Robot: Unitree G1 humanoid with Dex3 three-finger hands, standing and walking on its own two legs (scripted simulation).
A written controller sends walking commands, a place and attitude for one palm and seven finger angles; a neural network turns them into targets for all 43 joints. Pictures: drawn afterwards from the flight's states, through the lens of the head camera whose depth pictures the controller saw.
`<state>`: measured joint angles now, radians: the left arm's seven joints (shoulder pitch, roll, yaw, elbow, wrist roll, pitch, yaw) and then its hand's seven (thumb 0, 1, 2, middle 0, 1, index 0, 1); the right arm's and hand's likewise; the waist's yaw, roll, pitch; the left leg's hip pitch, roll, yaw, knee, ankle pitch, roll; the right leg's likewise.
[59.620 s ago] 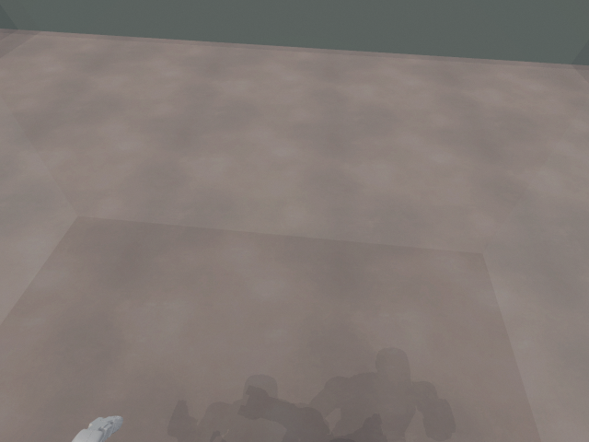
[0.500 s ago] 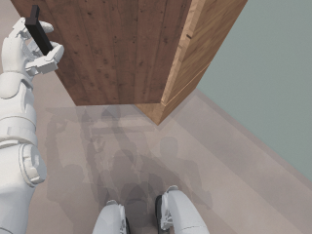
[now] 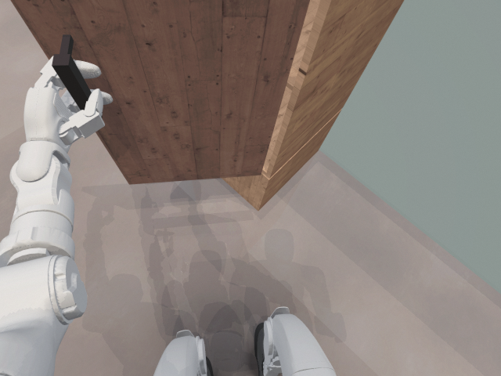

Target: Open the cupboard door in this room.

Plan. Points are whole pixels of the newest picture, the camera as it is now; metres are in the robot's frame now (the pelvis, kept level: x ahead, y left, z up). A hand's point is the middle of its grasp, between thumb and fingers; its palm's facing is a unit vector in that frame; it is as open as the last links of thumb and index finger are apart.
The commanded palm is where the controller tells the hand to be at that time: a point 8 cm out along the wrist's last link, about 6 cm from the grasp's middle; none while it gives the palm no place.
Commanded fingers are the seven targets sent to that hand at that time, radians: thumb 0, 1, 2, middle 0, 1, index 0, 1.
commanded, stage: pull the door open along its arc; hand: left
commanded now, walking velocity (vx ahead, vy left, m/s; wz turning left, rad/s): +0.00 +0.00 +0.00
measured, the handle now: (81, 81) +0.56 +0.22 +0.06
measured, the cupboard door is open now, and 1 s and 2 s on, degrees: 50 96 96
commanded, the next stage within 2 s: open thumb and fingers to let go in 0.84 s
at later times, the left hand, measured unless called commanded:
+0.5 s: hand (141, 201) +0.36 +0.12 +0.05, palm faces +0.30 -0.95 +0.07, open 6.1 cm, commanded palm +0.30 +0.19 +0.05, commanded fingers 0.00 0.90 0.90 -0.40 -1.35 -0.40 -1.35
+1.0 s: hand (209, 248) +0.29 +0.04 +0.05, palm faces +0.39 -0.92 -0.01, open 5.9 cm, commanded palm +0.25 +0.09 +0.05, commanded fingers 0.00 0.62 0.78 -0.38 -1.32 -0.38 -1.32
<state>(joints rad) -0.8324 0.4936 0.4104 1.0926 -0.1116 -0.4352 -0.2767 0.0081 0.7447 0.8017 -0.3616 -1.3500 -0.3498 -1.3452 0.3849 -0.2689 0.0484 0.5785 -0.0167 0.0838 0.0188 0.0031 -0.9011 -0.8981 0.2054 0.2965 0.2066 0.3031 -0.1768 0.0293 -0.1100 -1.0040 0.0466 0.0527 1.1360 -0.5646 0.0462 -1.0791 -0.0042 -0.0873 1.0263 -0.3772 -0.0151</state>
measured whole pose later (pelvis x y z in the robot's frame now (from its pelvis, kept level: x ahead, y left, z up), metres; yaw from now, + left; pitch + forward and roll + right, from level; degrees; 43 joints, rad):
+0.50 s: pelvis +0.01 -0.01 +0.02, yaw +1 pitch +18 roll +0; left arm -0.16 0.00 0.08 0.40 -0.06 -0.44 0.26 0.00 0.68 0.75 -0.37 -1.31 -0.37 -1.30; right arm 0.20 -0.20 0.01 0.50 -0.04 0.04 0.06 0.01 -0.90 -0.90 0.20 0.30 0.20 0.30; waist -0.03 0.00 -0.15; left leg -0.80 0.02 0.07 1.04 -0.55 0.03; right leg -0.91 -0.02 -0.07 1.00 -0.40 -0.03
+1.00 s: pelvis +0.01 -0.05 +0.02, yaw +5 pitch +15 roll +1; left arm 0.12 -0.10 -0.21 0.22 0.12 -0.41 0.56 0.00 0.70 0.78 -0.33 -1.33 -0.36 -1.33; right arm 0.21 -0.20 -0.01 0.57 -0.08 -0.03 0.03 0.01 -0.90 -0.90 0.20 0.30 0.20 0.30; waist -0.02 0.02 -0.14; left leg -0.75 0.02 0.00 1.02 -0.53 -0.03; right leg -0.85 -0.03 -0.13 1.02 -0.43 -0.08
